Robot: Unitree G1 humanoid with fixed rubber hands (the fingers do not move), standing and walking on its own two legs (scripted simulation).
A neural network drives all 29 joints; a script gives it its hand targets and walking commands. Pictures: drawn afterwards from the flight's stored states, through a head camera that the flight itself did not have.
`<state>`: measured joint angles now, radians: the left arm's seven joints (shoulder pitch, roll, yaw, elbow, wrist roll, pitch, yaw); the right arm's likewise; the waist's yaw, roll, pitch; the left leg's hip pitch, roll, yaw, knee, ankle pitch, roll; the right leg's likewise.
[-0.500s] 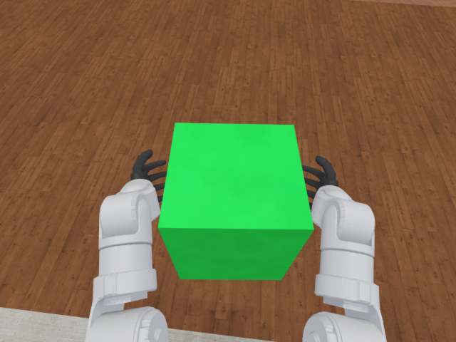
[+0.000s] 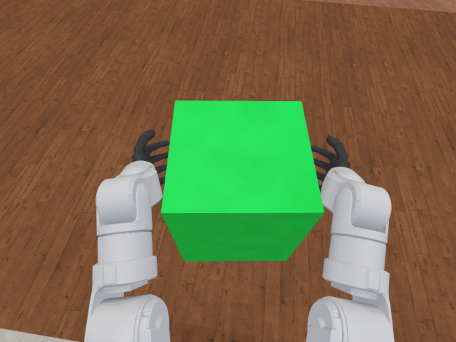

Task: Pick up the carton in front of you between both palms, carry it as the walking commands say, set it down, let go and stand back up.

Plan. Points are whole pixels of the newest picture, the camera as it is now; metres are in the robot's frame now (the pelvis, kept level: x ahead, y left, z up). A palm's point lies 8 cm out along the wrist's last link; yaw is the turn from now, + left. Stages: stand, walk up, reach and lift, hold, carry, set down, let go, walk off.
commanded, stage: carry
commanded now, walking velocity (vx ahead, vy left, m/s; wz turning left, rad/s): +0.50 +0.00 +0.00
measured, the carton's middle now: (236, 189) +0.37 +0.01 +0.09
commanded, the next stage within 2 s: none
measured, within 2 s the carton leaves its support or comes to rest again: neither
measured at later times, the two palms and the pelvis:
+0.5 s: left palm (184, 93) +0.63 +0.15 +0.12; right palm (309, 104) +0.63 -0.16 +0.12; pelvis +0.28 -0.01 -0.01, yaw +1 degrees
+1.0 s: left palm (194, 26) +0.94 +0.16 +0.17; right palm (294, 36) +0.91 -0.14 +0.17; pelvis +0.58 +0.03 +0.05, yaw +0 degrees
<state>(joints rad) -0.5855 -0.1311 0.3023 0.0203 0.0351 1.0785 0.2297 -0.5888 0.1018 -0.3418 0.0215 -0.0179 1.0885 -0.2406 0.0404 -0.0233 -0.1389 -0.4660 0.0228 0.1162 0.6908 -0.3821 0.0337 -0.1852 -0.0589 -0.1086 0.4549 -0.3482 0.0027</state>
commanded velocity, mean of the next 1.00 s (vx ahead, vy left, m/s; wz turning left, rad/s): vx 0.50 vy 0.00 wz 0.00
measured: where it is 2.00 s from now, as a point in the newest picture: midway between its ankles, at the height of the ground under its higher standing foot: (233, 154)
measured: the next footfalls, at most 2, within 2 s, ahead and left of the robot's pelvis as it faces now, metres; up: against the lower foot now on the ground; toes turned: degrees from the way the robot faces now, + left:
left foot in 0.06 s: +0.12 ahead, +0.11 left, +0.00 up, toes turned +7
right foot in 0.44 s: +0.44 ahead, -0.10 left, +0.04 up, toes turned -6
